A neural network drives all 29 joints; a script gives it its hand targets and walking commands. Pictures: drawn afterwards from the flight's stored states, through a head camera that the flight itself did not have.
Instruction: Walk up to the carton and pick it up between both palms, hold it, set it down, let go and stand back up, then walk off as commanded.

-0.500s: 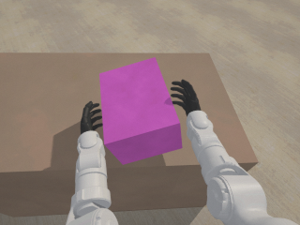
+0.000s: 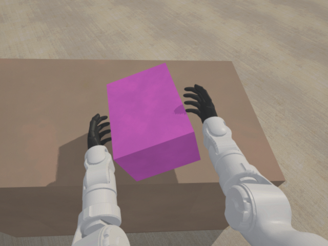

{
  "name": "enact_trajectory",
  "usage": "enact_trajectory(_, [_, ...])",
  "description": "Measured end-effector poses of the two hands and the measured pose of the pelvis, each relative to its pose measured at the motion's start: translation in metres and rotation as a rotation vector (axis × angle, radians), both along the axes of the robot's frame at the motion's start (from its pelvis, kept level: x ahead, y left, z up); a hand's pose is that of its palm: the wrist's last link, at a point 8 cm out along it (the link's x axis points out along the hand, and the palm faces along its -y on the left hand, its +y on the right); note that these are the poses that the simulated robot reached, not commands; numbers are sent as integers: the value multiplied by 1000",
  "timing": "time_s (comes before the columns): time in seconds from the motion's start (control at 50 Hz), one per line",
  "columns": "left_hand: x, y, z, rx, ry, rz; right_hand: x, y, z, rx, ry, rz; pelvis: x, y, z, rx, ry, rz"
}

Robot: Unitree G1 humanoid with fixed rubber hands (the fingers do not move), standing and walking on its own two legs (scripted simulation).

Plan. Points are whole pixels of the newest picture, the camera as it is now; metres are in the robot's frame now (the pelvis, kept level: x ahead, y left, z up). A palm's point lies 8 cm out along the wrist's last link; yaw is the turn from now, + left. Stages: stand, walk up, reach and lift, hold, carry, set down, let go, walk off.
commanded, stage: set down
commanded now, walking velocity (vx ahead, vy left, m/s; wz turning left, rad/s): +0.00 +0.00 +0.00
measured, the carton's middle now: (151, 120) +0.47 +0.11 +0.00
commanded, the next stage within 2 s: none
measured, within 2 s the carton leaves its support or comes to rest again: neither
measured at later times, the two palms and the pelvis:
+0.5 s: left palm (97, 145) +0.33 +0.22 +0.04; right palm (207, 115) +0.43 -0.04 +0.10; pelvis +0.00 +0.00 +0.00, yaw +0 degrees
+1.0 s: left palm (97, 145) +0.33 +0.22 +0.04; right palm (207, 114) +0.43 -0.04 +0.10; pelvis +0.00 +0.00 +0.00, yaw +0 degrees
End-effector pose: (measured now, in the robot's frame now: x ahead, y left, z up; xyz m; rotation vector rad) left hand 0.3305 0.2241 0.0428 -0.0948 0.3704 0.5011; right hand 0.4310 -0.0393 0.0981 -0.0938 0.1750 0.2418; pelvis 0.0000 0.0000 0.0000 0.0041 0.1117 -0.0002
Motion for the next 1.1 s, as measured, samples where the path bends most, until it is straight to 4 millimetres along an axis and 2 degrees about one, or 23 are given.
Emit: enact_trajectory(1.1, [0, 0, 1, -6, -37, 12, 2, -2, -1, -5, 6, 23, 2, -1, 0, 2, 3, 1])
